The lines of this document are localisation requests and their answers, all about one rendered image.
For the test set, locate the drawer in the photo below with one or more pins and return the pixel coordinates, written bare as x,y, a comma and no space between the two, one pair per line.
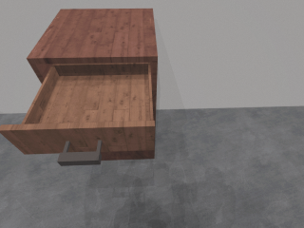
86,103

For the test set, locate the cabinet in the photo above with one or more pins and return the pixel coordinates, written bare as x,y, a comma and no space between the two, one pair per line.
101,36

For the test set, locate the handle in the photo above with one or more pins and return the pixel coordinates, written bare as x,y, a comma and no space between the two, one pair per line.
80,158

